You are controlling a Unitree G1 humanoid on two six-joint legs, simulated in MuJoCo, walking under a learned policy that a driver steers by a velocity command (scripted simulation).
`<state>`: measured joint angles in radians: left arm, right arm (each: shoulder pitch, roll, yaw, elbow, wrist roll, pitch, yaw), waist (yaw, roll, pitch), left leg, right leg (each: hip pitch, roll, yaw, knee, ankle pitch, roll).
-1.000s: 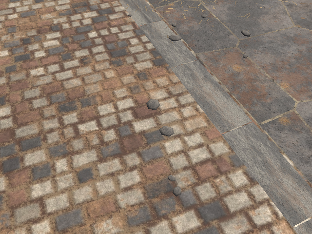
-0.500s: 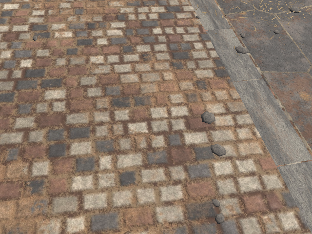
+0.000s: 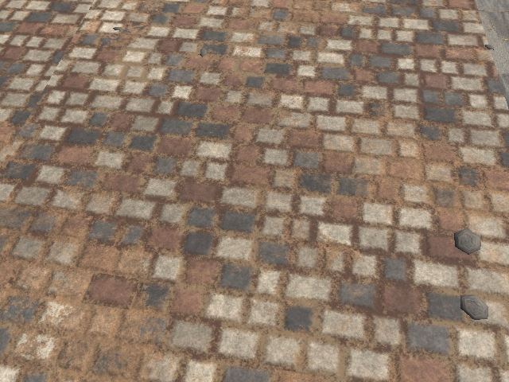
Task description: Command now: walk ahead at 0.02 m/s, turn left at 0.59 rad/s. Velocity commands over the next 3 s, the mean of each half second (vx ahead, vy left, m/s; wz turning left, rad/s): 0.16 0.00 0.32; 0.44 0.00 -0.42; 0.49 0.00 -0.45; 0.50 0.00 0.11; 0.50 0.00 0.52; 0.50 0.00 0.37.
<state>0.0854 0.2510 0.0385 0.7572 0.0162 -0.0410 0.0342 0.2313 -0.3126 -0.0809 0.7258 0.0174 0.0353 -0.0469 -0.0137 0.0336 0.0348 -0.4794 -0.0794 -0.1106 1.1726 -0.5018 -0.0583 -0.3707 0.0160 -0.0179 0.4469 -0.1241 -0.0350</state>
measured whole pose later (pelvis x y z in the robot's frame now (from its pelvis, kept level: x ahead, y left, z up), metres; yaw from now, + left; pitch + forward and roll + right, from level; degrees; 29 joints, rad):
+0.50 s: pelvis +0.05 +0.07 +0.01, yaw +7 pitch +1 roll -2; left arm 0.21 0.31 0.08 0.83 -0.03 -0.04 -0.02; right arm 0.40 -0.23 -0.04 0.72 -0.01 -0.07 -0.01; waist -0.01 -0.05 -0.03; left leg -0.07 -0.01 0.05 0.30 -0.25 0.05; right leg -0.68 -0.04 0.07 1.06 -0.11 -0.03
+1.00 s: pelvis +0.31 +0.04 -0.01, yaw -9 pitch +2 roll -2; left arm 0.21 0.28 0.07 0.70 -0.01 -0.06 -0.03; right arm 0.29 -0.27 -0.03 0.72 0.01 -0.13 -0.01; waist -0.01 0.01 0.03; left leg -0.45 0.06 -0.07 1.29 -0.36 0.00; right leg -0.33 0.14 -0.01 0.47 -0.17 -0.12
